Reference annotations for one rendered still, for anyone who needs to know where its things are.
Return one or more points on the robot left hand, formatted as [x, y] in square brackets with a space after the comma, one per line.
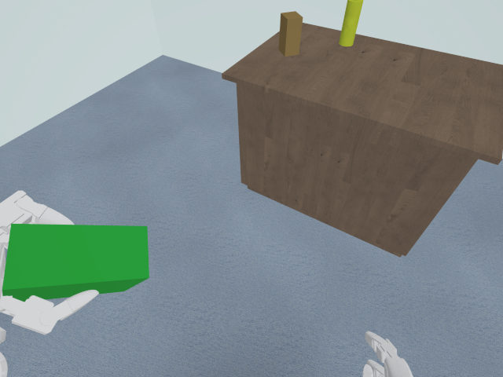
[36, 314]

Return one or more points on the table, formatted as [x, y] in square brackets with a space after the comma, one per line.
[371, 139]

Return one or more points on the sponge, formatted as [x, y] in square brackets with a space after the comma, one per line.
[59, 261]

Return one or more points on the robot right hand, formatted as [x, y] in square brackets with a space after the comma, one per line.
[394, 366]

